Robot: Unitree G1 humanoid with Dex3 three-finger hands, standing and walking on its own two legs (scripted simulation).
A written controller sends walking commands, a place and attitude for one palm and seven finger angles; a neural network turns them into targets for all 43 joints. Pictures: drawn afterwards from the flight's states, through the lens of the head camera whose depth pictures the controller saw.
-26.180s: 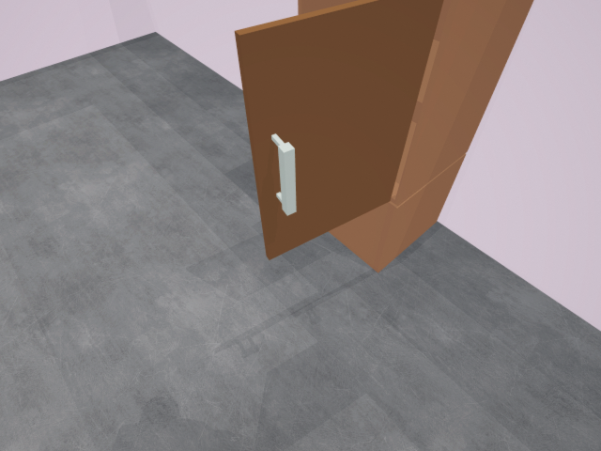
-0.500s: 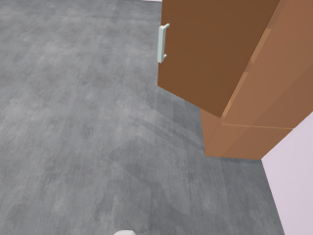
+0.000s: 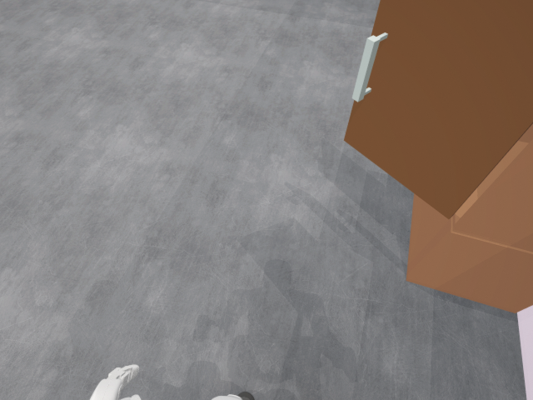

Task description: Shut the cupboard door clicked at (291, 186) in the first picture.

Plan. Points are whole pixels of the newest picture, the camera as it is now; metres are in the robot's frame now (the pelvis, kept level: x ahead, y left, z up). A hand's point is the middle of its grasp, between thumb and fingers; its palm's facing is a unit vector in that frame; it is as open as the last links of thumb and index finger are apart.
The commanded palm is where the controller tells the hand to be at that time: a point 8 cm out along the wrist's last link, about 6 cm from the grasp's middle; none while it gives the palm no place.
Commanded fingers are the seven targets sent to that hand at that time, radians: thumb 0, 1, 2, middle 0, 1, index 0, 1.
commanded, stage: walk to a spot facing it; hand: left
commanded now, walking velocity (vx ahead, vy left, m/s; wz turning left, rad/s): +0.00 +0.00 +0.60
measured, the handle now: (370, 68) +0.89 -0.26 -0.03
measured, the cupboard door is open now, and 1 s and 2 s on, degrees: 57 57 57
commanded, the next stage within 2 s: turn to face it in 1.48 s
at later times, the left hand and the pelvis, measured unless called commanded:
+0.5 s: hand out of the picture -0.06 +0.20 -0.19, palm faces +0.39 -0.89 -0.23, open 7.4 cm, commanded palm none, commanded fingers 0.00 0.90 0.90 -0.20 -0.30 -0.20 -0.30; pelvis +0.00 +0.00 -0.02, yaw +20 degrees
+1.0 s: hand (122, 386) +0.16 +0.25 -0.14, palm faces +0.54 -0.80 -0.26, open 7.4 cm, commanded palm none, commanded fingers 0.00 0.90 0.90 -0.20 -0.30 -0.20 -0.30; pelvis +0.16 +0.02 -0.01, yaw +36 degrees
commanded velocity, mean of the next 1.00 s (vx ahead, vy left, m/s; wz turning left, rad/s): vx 0.21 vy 0.00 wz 0.58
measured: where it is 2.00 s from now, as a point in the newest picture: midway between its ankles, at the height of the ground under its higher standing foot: (232, 353)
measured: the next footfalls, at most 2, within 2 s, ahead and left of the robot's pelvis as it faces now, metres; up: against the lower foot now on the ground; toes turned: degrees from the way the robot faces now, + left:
right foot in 0.04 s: +0.03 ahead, -0.13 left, +0.00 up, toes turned +3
left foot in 0.44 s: -0.01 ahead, +0.11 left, +0.00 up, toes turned +24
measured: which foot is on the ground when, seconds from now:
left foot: down 0.00-0.02, up 0.04-0.42, down 0.44-0.90, up 0.92-1.00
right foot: up 0.00-0.02, down 0.04-0.44, up 0.46-0.88, down 0.90-1.00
